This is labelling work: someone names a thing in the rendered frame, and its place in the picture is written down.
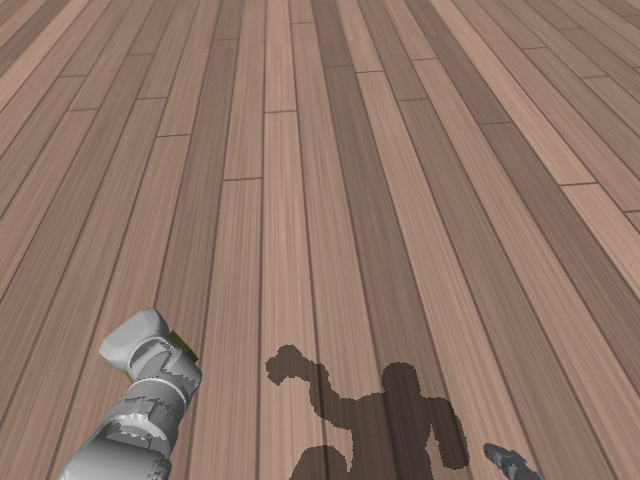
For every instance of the small box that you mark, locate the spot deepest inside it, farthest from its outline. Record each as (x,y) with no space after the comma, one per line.
(181,344)

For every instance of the left robot hand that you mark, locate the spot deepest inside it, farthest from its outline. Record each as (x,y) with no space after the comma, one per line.
(117,345)

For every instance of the left robot arm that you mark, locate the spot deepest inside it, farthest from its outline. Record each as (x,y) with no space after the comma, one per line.
(136,437)

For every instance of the right robot hand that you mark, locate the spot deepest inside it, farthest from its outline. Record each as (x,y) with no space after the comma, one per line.
(513,466)

